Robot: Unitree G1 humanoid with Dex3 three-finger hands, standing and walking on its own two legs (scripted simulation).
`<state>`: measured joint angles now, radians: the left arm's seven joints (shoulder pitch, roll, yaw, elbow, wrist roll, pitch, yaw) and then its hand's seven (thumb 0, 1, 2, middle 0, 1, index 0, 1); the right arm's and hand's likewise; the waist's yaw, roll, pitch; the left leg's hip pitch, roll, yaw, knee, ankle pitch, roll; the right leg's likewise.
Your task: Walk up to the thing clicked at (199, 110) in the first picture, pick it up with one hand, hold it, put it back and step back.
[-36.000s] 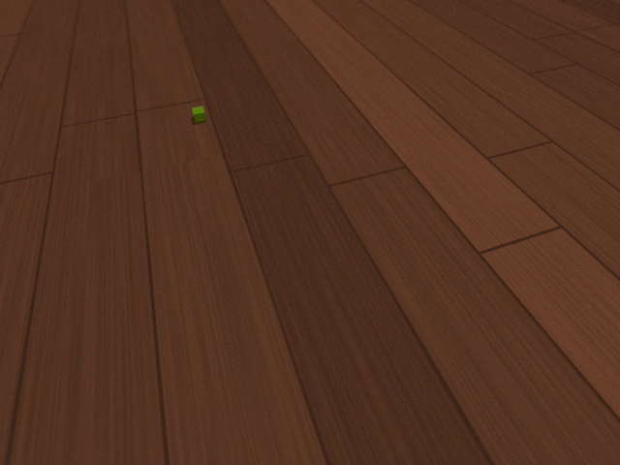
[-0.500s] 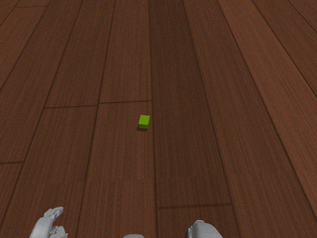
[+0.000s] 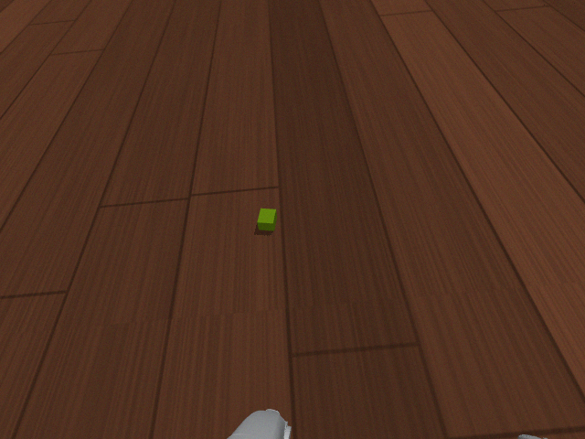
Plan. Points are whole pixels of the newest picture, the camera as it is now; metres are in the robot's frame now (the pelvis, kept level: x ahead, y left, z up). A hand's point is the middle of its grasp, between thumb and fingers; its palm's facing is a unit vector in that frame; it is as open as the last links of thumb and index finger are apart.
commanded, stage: step back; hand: left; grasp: from above
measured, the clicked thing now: (267, 219) +1.05 +0.23 -0.73
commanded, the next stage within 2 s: stand in 0.98 s
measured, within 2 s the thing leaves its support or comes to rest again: neither
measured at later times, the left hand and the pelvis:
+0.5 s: hand out of the picture +0.05 +0.27 -0.14, palm faces +0.07 -0.92 -0.39, open 7.3 cm; pelvis -0.01 +0.00 +0.00, yaw +3 degrees
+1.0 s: hand out of the picture +0.09 +0.30 -0.15, palm faces +0.04 -0.93 -0.37, open 7.3 cm; pelvis +0.03 +0.03 +0.01, yaw +2 degrees
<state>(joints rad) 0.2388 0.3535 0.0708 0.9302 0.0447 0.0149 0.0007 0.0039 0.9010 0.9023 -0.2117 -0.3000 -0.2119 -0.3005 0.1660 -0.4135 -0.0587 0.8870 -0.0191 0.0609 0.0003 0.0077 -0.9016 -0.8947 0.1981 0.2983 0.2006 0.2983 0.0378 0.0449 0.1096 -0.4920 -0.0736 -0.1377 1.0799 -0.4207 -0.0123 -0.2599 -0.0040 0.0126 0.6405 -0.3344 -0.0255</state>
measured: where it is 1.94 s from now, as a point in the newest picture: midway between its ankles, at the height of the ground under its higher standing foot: outside the picture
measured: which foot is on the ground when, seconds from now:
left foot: up 0.00-0.12, down 0.14-0.44, up 0.46-0.68, down 0.70-1.00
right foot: down 0.00-1.00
